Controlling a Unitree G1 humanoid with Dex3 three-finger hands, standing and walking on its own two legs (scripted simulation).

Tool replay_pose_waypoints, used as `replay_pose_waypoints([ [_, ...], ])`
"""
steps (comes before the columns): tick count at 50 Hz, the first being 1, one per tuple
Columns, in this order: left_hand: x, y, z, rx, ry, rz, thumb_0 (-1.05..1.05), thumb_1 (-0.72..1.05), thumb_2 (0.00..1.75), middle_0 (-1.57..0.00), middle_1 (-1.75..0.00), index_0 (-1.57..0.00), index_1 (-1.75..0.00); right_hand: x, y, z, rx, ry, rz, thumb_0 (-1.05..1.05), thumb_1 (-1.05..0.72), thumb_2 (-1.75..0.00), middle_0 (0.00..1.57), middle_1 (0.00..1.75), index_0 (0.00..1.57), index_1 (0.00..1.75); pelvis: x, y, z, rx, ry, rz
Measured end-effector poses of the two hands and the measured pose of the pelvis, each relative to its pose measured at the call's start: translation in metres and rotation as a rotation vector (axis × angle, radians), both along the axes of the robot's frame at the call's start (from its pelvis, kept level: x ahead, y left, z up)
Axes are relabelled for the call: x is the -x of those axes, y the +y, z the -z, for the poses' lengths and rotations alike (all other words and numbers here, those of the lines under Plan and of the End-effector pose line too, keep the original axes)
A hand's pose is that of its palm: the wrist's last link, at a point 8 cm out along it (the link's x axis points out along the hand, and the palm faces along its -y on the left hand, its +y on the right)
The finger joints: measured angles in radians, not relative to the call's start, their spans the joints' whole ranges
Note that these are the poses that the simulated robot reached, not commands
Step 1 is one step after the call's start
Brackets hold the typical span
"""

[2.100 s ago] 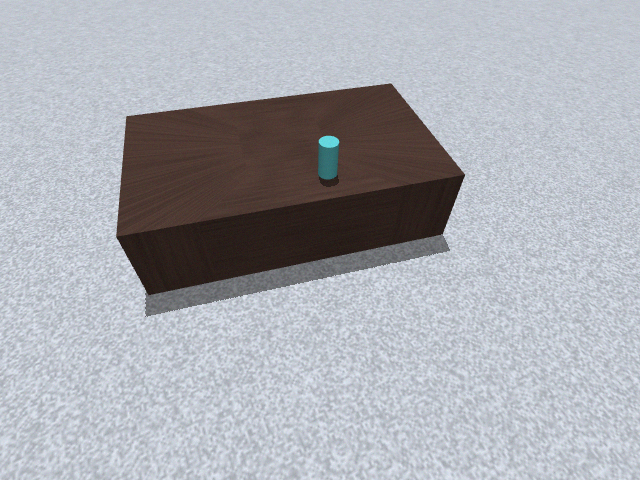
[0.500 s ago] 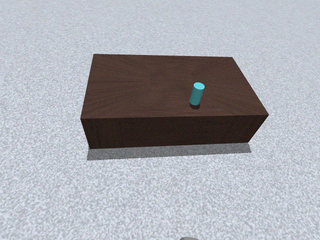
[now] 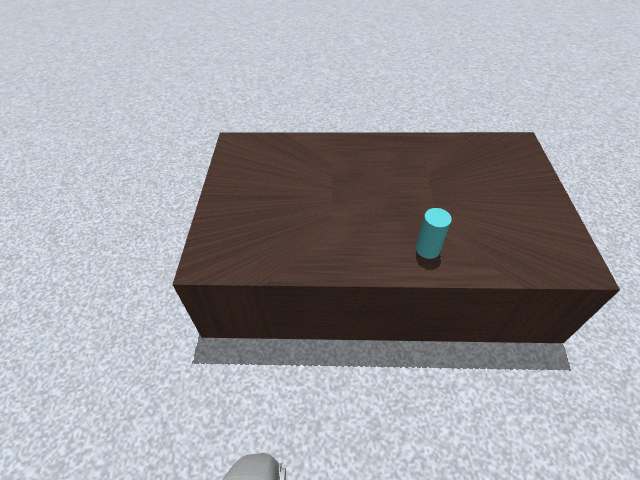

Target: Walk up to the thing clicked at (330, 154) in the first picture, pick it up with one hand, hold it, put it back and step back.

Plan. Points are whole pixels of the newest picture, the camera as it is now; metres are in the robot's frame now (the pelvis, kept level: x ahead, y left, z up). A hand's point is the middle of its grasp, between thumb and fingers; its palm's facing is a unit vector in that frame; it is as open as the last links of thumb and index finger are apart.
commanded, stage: walk up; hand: right
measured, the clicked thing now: (432, 234) +0.80 -0.26 -0.37
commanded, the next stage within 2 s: none
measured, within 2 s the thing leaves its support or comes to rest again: neither
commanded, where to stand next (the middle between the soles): +0.34 -0.05 m, yaw +2 degrees
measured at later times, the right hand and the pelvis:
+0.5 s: hand (550, 418) +0.25 -0.31 -0.13, palm faces -0.05 +0.92 -0.39, open 7.4 cm; pelvis +0.18 -0.04 -0.01, yaw +1 degrees
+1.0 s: hand (528, 348) +0.37 -0.33 -0.17, palm faces -0.12 +0.92 -0.37, open 7.4 cm; pelvis +0.26 -0.07 -0.02, yaw +5 degrees
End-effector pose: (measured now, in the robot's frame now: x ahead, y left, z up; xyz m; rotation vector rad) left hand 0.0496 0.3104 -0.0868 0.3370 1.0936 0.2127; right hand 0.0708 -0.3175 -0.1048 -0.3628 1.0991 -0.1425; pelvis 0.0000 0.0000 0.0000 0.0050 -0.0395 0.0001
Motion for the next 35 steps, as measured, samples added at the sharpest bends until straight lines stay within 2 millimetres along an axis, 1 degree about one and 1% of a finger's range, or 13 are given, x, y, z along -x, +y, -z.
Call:
replay_pose_waypoints([
  [4, -0.006, -0.002, 0.010, 0.015, 0.048, -0.029, 0.00, 0.90, 0.90, -0.21, -0.30, -0.21, -0.30, -0.050, -0.001, -0.009, 0.015, -0.009, -0.043, 0.01, -0.91, -0.89, 0.20, 0.30, 0.21, 0.30, -0.032, -0.005, 0.001, 0.008, 0.003, -0.012],
  [7, -0.013, 0.001, 0.023, 0.031, 0.085, -0.051, 0.00, 0.90, 0.90, -0.21, -0.30, -0.21, -0.30, -0.088, 0.004, -0.011, 0.029, -0.024, -0.066, 0.01, -0.91, -0.89, 0.20, 0.30, 0.21, 0.30, -0.058, -0.004, 0.007, 0.015, 0.001, -0.023],
  [10, -0.028, 0.006, 0.042, 0.042, 0.124, -0.061, 0.00, 0.90, 0.90, -0.21, -0.30, -0.21, -0.30, -0.124, 0.009, -0.009, 0.053, -0.073, -0.085, 0.01, -0.91, -0.89, 0.21, 0.30, 0.21, 0.30, -0.085, 0.000, 0.019, 0.005, -0.005, -0.025],
  [12, -0.042, 0.005, 0.049, 0.047, 0.147, -0.068, 0.01, 0.90, 0.90, -0.21, -0.30, -0.21, -0.30, -0.140, 0.011, -0.010, 0.058, -0.106, -0.078, 0.01, -0.91, -0.89, 0.21, 0.30, 0.21, 0.30, -0.099, 0.002, 0.022, -0.001, -0.012, -0.027],
  [14, -0.062, 0.002, 0.050, 0.051, 0.152, -0.054, 0.01, 0.90, 0.90, -0.21, -0.30, -0.20, -0.30, -0.149, 0.011, -0.015, 0.052, -0.123, -0.055, 0.01, -0.91, -0.89, 0.21, 0.30, 0.21, 0.30, -0.113, -0.001, 0.019, -0.004, -0.017, -0.026],
  [17, -0.095, -0.003, 0.044, 0.056, 0.122, -0.033, 0.01, 0.90, 0.90, -0.21, -0.30, -0.20, -0.30, -0.157, 0.006, -0.022, 0.052, -0.116, -0.036, 0.01, -0.90, -0.89, 0.21, 0.30, 0.21, 0.30, -0.132, -0.007, 0.012, -0.008, -0.020, -0.023],
  [22, -0.146, -0.014, 0.030, 0.045, 0.079, 0.003, 0.01, 0.90, 0.90, -0.21, -0.30, -0.20, -0.30, -0.163, -0.014, -0.022, 0.048, -0.072, -0.020, 0.01, -0.90, -0.89, 0.21, 0.30, 0.21, 0.30, -0.161, -0.022, 0.006, -0.011, -0.019, -0.018],
  [26, -0.186, -0.027, 0.018, 0.008, 0.053, 0.019, 0.00, 0.90, 0.90, -0.21, -0.30, -0.20, -0.30, -0.170, -0.042, -0.009, 0.034, -0.023, 0.010, 0.01, -0.90, -0.89, 0.21, 0.30, 0.21, 0.30, -0.188, -0.041, 0.008, -0.016, -0.011, -0.019],
  [29, -0.212, -0.038, 0.015, -0.049, 0.020, 0.019, 0.00, 0.90, 0.90, -0.21, -0.30, -0.20, -0.30, -0.183, -0.066, 0.011, 0.026, 0.019, 0.027, 0.01, -0.90, -0.89, 0.21, 0.30, 0.21, 0.30, -0.210, -0.061, 0.019, -0.014, -0.007, -0.026],
  [30, -0.219, -0.042, 0.014, -0.066, 0.008, 0.012, 0.00, 0.90, 0.90, -0.21, -0.30, -0.20, -0.30, -0.188, -0.072, 0.018, 0.025, 0.035, 0.032, 0.01, -0.90, -0.89, 0.21, 0.30, 0.21, 0.30, -0.216, -0.066, 0.022, -0.003, -0.009, -0.030],
  [32, -0.229, -0.052, 0.010, -0.078, -0.007, 0.003, 0.00, 0.90, 0.90, -0.21, -0.30, -0.20, -0.30, -0.200, -0.078, 0.026, 0.020, 0.069, 0.035, 0.01, -0.90, -0.89, 0.21, 0.30, 0.21, 0.30, -0.224, -0.073, 0.022, -0.007, -0.009, -0.034],
  [35, -0.236, -0.065, 0.001, -0.079, -0.008, -0.008, 0.00, 0.90, 0.90, -0.21, -0.30, -0.20, -0.30, -0.221, -0.079, 0.030, 0.001, 0.086, 0.021, 0.01, -0.91, -0.89, 0.20, 0.30, 0.21, 0.30, -0.235, -0.078, 0.016, -0.012, -0.008, -0.042],
])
